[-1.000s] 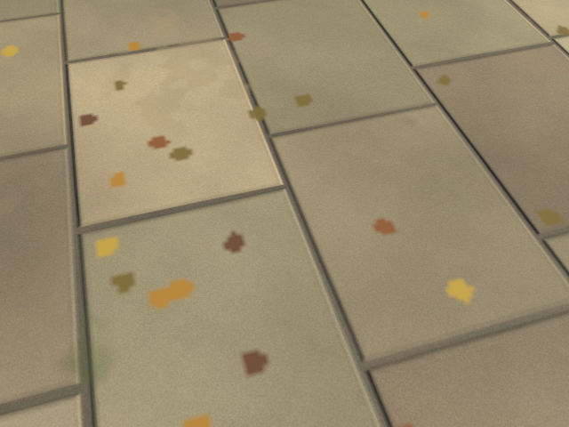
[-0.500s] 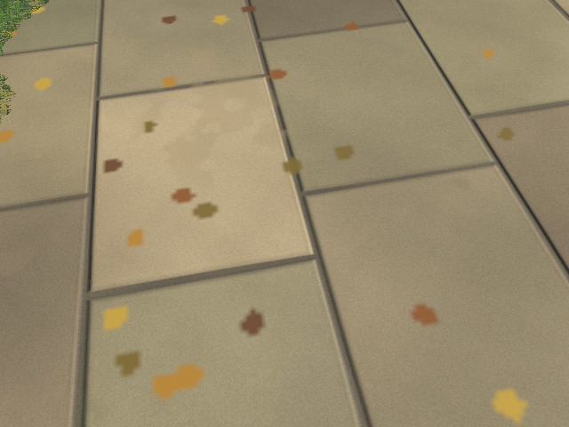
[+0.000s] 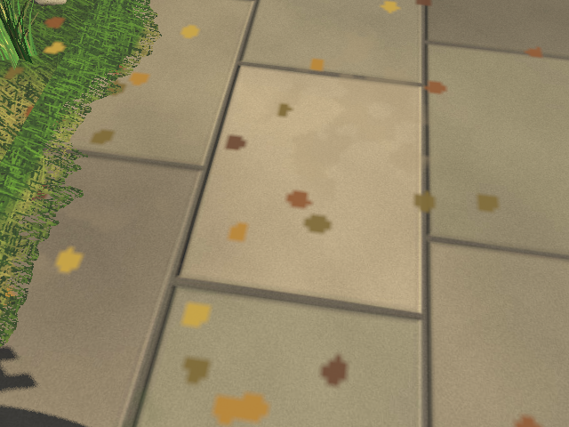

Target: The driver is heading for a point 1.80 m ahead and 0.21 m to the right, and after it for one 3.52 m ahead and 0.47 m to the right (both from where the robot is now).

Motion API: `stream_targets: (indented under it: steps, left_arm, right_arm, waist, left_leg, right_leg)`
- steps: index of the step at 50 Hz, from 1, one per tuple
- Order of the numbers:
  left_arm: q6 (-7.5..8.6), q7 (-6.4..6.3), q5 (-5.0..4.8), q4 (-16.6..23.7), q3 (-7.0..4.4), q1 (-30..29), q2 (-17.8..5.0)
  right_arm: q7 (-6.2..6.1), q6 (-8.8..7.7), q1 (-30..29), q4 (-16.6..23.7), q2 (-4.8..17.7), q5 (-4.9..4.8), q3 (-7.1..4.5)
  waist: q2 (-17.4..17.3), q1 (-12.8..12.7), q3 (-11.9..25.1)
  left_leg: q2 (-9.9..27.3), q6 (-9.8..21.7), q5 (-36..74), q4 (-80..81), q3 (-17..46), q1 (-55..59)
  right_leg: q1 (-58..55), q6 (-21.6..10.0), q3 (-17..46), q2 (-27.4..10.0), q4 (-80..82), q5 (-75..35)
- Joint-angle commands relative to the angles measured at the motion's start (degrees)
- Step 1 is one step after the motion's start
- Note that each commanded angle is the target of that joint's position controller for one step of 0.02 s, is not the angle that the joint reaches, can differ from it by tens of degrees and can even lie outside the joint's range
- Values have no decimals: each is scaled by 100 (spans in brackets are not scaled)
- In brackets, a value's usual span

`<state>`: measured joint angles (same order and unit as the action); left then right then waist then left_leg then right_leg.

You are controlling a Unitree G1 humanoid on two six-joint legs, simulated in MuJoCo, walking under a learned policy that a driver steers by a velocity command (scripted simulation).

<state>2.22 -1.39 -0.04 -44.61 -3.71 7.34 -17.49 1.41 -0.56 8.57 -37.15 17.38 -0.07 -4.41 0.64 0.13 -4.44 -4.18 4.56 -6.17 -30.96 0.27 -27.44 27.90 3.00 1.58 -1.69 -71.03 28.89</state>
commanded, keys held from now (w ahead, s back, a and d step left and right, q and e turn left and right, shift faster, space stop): no key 0.98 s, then w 0.02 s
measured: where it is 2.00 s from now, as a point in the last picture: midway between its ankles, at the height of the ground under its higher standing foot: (283, 352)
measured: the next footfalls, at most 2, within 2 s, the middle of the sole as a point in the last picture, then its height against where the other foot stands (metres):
right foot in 0.30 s outside the picture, level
right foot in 1.72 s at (340, 358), level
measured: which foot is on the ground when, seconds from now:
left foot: down 0.00-1.00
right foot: up 0.00-0.28, down 0.30-1.00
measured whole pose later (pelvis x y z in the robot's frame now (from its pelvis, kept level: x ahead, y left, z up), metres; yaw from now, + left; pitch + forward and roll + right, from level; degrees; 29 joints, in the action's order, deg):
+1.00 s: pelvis +0.10 -0.06 +0.01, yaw +5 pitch -1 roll +0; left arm 1.4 -0.6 0.5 -49.7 -1.4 10.7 -13.1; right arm -1.8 1.3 10.9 -44.9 12.5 0.6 -2.9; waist -0.3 -0.3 -1.6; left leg -2.3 -0.5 -15.2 -31.3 6.0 -14.7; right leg 11.1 -0.6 0.0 0.6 -31.1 18.8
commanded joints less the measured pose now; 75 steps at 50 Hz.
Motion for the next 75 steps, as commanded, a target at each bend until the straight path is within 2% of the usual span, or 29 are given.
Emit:
stream_targets:
  steps: [1, 4, 7, 12, 14, 15, 16, 17, 18, 19, 22, 30, 49, 51, 52, 54, 55, 57, 60, 61, 62, 63, 64, 65, 66, 67, 69, 72, 75]
  left_arm:
    - [-104, -86, 50, 258, -175, 531, -652]
    - [-152, -129, 78, 235, -100, 514, -431]
    - [-223, -122, 41, 265, -65, 337, -384]
    - [-186, -55, 20, 349, -51, 106, -372]
    - [-117, 16, 47, 275, -30, 334, -251]
    - [-87, 44, 128, 286, -30, 366, -338]
    - [-72, 34, 218, 356, -92, 399, -740]
    - [-93, 41, 225, 257, -103, 112, -775]
    - [-75, 68, 185, 354, -16, -102, -393]
    - [-56, 74, 173, 342, 11, -78, -286]
    - [19, 67, 132, 291, 4, 87, -413]
    - [-19, 13, 75, 241, 45, 341, -267]
    - [-11, 64, 48, -254, 103, 311, -170]
    - [-37, 53, 24, -405, 87, 471, -210]
    - [-54, 33, -21, -434, 36, 524, -360]
    - [-25, -18, -84, -500, -35, 854, -608]
    - [12, -37, -96, -525, -89, 889, -770]
    - [99, -50, -77, -526, -116, 873, -778]
    - [95, 39, -213, -441, -116, 431, -734]
    - [79, 58, -205, -449, -98, 410, -656]
    - [99, 65, -164, -433, -48, 341, -498]
    - [153, 88, -101, -291, 74, 174, -98]
    - [272, 64, -146, -54, 70, 138, -87]
    - [338, 80, -255, -85, -23, 188, -427]
    - [384, 135, -312, -140, -33, 262, -467]
    - [413, 157, -266, -193, -30, 262, -409]
    - [398, 218, -141, -201, -58, 164, -361]
    - [331, 291, -75, -130, 3, -60, -137]
    - [325, 304, -64, 160, 103, -770, 49]
  right_arm:
    - [-106, -47, -39, 494, 772, 104, -208]
    - [-187, -54, 57, 426, 828, 83, -217]
    - [-242, 28, -39, 421, 759, 67, -178]
    - [-185, 95, -1, 291, 569, 112, -67]
    - [-169, 116, -26, 225, 390, 72, 30]
    - [-165, 94, 222, 131, 243, 89, 87]
    - [-161, 52, 476, 105, 133, 170, 121]
    - [-139, 22, 693, 118, 87, 128, 98]
    - [-143, 15, 393, 124, 268, 198, 83]
    - [-144, 41, 107, 159, 333, 180, 44]
    - [-160, 149, 60, 130, 283, 145, 38]
    - [-187, 55, 132, -32, 134, 95, 34]
    - [-351, 118, 197, -472, 124, 62, -6]
    - [-363, 138, 312, -624, 78, 40, -4]
    - [-369, 127, 324, -650, 121, 5, -29]
    - [-343, -28, 84, -538, 52, -72, -18]
    - [-312, -149, -128, -447, -12, -134, 5]
    - [-232, -330, -265, -425, 51, -161, -15]
    - [-117, -456, 256, -720, -20, -154, -30]
    - [-110, -451, 734, -988, 35, -125, -96]
    - [-120, -430, 1293, -1188, 187, -121, -185]
    - [-174, -437, 2003, -1296, 622, -103, -306]
    - [-106, -473, 2398, -1318, 1017, -74, -356]
    - [-97, -529, 1959, -1234, 612, -30, -208]
    - [-95, -561, 1584, -1114, 367, -23, -125]
    - [-80, -567, 1361, -1049, 343, -15, -93]
    - [-68, -519, 1240, -1043, 146, 13, 15]
    - [-131, -463, 1558, -1191, 250, -17, 18]
    - [-213, -420, 1656, -1263, 418, -12, 15]
  waist:
    - [-424, -207, 1315]
    - [-463, -175, 1478]
    - [-624, -82, 1431]
    - [-840, 87, 1033]
    - [-764, -113, 983]
    - [-596, -86, 980]
    - [100, 130, 1015]
    - [1091, 512, 901]
    - [962, 344, 798]
    - [828, 216, 746]
    - [548, 111, 475]
    - [-104, -70, 716]
    - [-69, -33, 533]
    - [58, -52, 524]
    - [250, -81, 323]
    - [747, -238, -172]
    - [925, -269, -471]
    - [818, -284, -578]
    - [679, 101, -198]
    - [611, 280, 46]
    - [401, 517, 311]
    - [-796, 751, 543]
    - [-1875, 779, 668]
    - [-1146, 524, 333]
    - [-783, 354, 74]
    - [-540, 264, 38]
    - [-435, 164, 11]
    - [-484, 217, 14]
    - [-447, 350, -123]
  left_leg:
    - [1591, 1163, 1735, 1202, 1960, 1199]
    - [1488, 1117, 2043, 1137, 1635, 1107]
    - [1345, 969, 696, 1254, 1566, 943]
    - [1311, 835, -713, 1226, 1816, 841]
    - [1167, 585, -752, 946, 1765, 763]
    - [980, 302, -871, 790, 1665, 643]
    - [548, -23, -1295, 171, 1265, 396]
    - [154, -258, -1516, 96, 559, 656]
    - [296, -375, -1100, 152, 549, 1126]
    - [286, -359, -844, 190, 570, 1247]
    - [405, -197, -545, 311, 785, 1231]
    - [476, -221, 184, 279, 883, 1263]
    - [526, -321, 490, 319, 895, 1703]
    - [300, -307, -825, 232, 651, 1628]
    - [125, -286, -1833, 15, 443, 1288]
    - [33, -299, -2221, -766, 44, 249]
    - [233, -276, -1922, -1095, -33, -70]
    - [561, -157, -1959, -1365, 146, -434]
    - [426, -20, -1244, 95, -255, 1163]
    - [188, -91, -665, 305, -396, 2150]
    - [275, -65, -613, 349, -162, 2919]
    - [1352, 376, -1422, 1179, 1616, 3679]
    - [2434, 1193, -2040, 2045, 3939, 4080]
    - [2586, 1309, -2396, 2048, 3944, 3788]
    - [2353, 1109, -2362, 2056, 3303, 3602]
    - [2146, 923, -2026, 2152, 2791, 3445]
    - [1823, 665, -766, 2294, 1921, 3169]
    - [1587, 677, 621, 2371, 1127, 2997]
    - [1409, 625, 805, 2508, 652, 2525]
  right_leg:
    - [323, -33, 262, -204, 358, -438]
    - [129, 67, 206, -153, 1119, -716]
    - [-113, 115, 206, -167, 1764, -1141]
    - [-630, 29, 109, -93, 2981, -1088]
    - [-1334, -136, -62, 11, 4223, -1738]
    - [-1746, -264, 159, -201, 4642, -2230]
    - [-2029, -554, 866, -954, 4777, -3072]
    - [-1403, -965, 1217, -1234, 4891, -2611]
    - [-966, -938, 1188, -1063, 5054, -1780]
    - [-912, -719, 920, -777, 5019, -1260]
    - [-883, -464, 532, -470, 4859, -1141]
    - [-1416, -481, 277, -252, 4388, -1956]
    - [-1371, -452, 187, -112, 4602, -1918]
    - [-1327, -556, 209, -57, 4811, -543]
    - [-1255, -739, 425, -148, 4968, 387]
    - [-1439, -1318, 1697, -1006, 5744, 1865]
    - [-1404, -1621, 2422, -1560, 6058, 2027]
    - [-1601, -1771, 2662, -1827, 6132, 1317]
    - [-1201, -1343, 1446, -1205, 5825, 114]
    - [-814, -1198, 1049, -895, 5480, -326]
    - [-466, -1008, 659, -632, 4840, -881]
    - [358, -588, -110, 16, 2944, -1162]
    - [1444, -428, -72, 502, 1405, 164]
    - [1952, -537, 367, 112, 525, 266]
    - [2138, -691, 432, -150, 356, -312]
    - [2133, -752, 334, -324, 451, -827]
    - [1879, -708, 235, -554, 871, -1508]
    - [1790, -434, -79, -513, 1539, -2025]
    - [1380, -256, -266, -339, 2830, -2777]
Keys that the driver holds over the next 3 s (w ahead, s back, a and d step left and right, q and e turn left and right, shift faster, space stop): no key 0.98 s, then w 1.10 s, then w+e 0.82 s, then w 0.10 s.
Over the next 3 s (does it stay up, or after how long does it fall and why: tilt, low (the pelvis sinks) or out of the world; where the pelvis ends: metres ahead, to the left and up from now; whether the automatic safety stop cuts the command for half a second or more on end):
stays up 1.06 -0.08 0.02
